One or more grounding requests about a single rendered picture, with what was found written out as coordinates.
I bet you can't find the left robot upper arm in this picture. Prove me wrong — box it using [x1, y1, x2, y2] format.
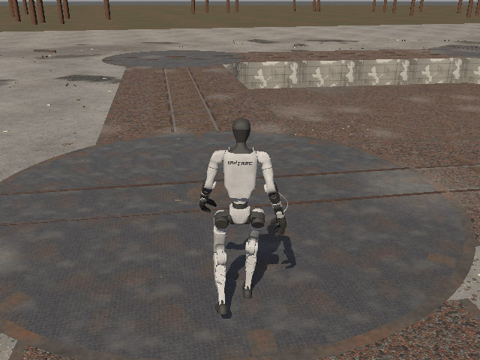
[204, 150, 226, 190]

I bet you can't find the left robot hand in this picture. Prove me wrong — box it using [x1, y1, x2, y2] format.
[199, 199, 217, 213]

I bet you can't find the right robot forearm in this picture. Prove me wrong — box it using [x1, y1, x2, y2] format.
[268, 182, 285, 218]

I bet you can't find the left robot forearm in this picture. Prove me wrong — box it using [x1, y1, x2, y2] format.
[199, 179, 212, 202]

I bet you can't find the right robot upper arm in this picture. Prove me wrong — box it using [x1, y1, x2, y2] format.
[256, 151, 276, 194]

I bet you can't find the right robot hand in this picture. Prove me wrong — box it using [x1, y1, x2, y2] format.
[269, 216, 287, 237]

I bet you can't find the robot left thigh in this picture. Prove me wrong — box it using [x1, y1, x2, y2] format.
[213, 210, 230, 265]

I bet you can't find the left robot foot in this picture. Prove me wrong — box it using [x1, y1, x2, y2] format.
[214, 301, 228, 314]

